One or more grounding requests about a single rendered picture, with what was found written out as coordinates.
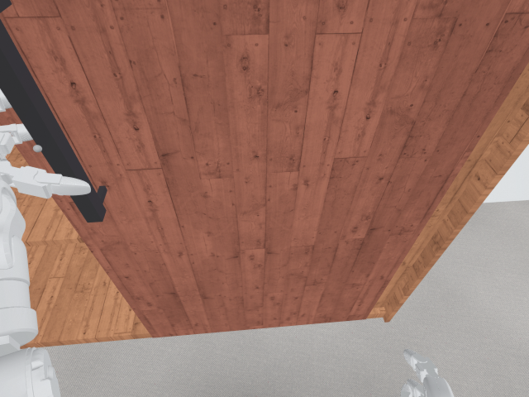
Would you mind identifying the robot left forearm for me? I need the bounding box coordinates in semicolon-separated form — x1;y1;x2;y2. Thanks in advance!
0;179;38;356

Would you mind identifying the left robot hand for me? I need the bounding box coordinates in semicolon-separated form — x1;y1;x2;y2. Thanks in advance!
0;89;91;199

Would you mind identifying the handle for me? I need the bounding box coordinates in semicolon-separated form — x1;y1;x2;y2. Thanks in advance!
0;0;107;222

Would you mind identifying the robot left upper arm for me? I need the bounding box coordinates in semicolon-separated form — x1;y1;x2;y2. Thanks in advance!
0;347;60;397

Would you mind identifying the right robot hand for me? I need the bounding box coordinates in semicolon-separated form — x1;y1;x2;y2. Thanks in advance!
400;349;455;397

